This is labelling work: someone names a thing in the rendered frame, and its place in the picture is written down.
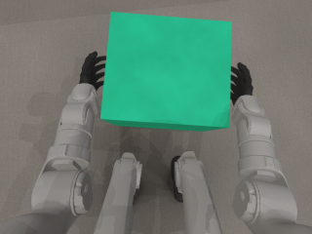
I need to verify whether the right robot hand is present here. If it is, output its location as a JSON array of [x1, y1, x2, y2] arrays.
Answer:
[[230, 62, 254, 105]]

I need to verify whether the left robot hand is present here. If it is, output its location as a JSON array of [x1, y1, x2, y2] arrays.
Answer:
[[79, 51, 106, 90]]

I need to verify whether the left robot upper arm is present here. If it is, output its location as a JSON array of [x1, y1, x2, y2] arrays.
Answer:
[[0, 170, 94, 234]]

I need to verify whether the carton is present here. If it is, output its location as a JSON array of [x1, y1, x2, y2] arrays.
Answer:
[[100, 12, 232, 132]]

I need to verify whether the robot right foot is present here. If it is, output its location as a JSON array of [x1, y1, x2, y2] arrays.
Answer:
[[171, 156, 183, 203]]

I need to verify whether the robot left forearm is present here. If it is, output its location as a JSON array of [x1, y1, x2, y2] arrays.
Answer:
[[31, 83, 99, 210]]

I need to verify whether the robot right thigh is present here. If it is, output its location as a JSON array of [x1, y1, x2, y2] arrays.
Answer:
[[175, 156, 223, 234]]

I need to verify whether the right robot upper arm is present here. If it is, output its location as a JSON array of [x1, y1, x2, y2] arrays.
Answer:
[[232, 178, 312, 234]]

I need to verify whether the robot right forearm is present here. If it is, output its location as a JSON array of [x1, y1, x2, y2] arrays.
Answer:
[[231, 95, 297, 221]]

